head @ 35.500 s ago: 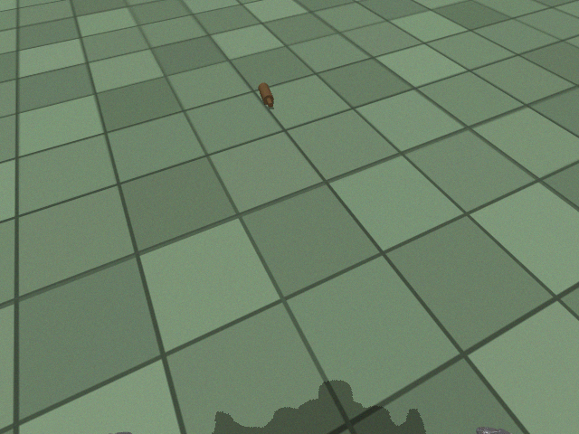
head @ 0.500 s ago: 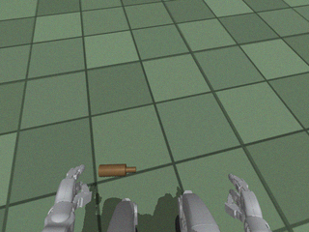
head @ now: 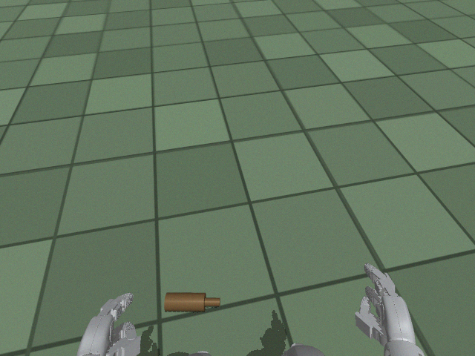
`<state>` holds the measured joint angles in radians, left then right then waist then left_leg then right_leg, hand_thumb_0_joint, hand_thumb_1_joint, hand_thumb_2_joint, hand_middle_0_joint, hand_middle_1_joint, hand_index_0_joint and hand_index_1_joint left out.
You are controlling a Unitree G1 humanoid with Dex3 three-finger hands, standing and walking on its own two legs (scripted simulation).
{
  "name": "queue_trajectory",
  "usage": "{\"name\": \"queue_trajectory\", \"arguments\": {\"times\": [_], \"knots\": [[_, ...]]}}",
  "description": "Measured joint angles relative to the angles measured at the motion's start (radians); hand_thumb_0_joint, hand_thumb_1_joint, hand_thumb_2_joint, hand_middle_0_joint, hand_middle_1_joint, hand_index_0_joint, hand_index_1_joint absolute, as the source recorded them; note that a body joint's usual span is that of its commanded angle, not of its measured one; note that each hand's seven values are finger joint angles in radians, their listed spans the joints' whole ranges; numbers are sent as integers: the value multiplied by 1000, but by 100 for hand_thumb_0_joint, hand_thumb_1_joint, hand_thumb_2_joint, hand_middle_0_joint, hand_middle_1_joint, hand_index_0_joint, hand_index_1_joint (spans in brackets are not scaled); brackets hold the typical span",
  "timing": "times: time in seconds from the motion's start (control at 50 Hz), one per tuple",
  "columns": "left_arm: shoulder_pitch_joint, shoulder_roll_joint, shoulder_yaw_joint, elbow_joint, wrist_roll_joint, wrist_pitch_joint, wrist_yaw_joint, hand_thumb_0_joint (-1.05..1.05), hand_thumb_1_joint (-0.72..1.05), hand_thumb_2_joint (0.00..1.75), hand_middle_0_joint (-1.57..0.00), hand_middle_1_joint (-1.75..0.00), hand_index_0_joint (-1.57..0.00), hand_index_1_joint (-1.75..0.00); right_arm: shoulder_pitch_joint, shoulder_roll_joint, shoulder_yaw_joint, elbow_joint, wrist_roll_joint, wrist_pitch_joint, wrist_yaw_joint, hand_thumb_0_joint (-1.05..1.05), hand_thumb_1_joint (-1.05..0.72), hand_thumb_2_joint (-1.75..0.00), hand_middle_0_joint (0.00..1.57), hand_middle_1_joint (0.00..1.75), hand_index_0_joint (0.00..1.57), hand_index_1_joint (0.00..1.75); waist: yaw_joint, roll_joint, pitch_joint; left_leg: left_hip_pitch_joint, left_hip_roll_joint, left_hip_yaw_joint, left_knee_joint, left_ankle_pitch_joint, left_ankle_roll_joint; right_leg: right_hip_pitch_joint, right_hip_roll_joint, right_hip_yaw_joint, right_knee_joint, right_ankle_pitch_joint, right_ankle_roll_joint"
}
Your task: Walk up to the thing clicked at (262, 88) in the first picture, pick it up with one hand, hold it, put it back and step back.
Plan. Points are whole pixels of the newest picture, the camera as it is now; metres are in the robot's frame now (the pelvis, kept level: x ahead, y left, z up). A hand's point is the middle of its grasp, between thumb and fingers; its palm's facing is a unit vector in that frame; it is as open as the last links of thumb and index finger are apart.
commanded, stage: home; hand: left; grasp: from above
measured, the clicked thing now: (193, 301) +0.42 +0.18 -0.68
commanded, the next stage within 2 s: stand in 1.78 s
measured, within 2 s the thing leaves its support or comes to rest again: neither
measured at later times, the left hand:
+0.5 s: hand (137, 340) +0.16 +0.18 -0.04, palm faces +0.04 -0.98 -0.20, open 7.4 cm
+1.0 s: hand (139, 343) +0.16 +0.18 -0.04, palm faces +0.03 -0.98 -0.21, open 7.4 cm
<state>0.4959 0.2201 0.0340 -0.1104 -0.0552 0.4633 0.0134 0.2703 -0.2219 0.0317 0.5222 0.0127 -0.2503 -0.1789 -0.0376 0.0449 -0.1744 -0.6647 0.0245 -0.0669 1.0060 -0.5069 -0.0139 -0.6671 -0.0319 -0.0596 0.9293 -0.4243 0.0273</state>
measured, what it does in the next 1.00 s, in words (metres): stands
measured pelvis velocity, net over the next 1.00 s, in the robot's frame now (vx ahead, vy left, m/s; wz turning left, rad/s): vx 0.00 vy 0.00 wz -0.01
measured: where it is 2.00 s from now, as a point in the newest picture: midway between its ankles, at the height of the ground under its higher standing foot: outside the picture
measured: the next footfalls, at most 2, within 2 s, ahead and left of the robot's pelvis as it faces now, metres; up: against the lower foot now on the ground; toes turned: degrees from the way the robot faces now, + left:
none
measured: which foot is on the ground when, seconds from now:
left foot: down 0.00-1.00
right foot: down 0.00-1.00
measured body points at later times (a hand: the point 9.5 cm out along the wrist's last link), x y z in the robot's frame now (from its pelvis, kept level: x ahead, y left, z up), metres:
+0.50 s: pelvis +0.00 +0.00 +0.00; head +0.01 +0.01 +0.45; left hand +0.16 +0.23 -0.03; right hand +0.15 -0.24 -0.07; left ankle +0.00 +0.12 -0.68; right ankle +0.02 -0.14 -0.68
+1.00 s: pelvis +0.00 +0.00 +0.00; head +0.00 +0.00 +0.45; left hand +0.16 +0.23 -0.03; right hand +0.16 -0.25 -0.06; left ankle +0.00 +0.12 -0.68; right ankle +0.02 -0.14 -0.68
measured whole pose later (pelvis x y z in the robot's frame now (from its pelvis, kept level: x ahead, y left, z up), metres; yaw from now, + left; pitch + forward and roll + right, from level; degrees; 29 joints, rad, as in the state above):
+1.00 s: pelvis +0.00 +0.00 +0.00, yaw +0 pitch +9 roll -2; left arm 0.49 0.23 0.03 -0.12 -0.05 0.46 0.01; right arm 0.28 -0.22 0.03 0.56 0.01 -0.26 -0.18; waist -0.04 0.04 -0.16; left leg -0.66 0.03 -0.06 1.01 -0.51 -0.02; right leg -0.67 -0.03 -0.05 0.93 -0.42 0.02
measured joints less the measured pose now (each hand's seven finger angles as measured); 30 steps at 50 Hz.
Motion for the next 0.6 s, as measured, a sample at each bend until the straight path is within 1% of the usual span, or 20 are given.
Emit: {"name": "queue_trajectory", "arguments": {"times": [0.18,0.3,0.6], "knots": [[-6,5,-5,-9,8,-10,0,1,90,89,-20,-29,-20,-30,-3,7,8,19,-7,-6,6,1,-91,-90,21,30,20,30,4,-4,15,2,0,1,2,-1,2,4,0,1,-4,2,2],[-5,5,-4,-5,7,-10,4,1,91,89,-20,-29,-20,-30,13,8,10,34,-8,-1,5,1,-91,-90,21,30,20,30,0,3,14,5,0,5,2,-2,4,6,1,5,-5,3,5],[-6,3,-3,-8,4,-9,2,1,91,89,-20,-29,-20,-30,27,2,1,43,-5,-6,-1,1,-91,-90,21,30,20,30,-3,2,15,2,4,10,0,1,1,-2,4,10,0,6,1]]}}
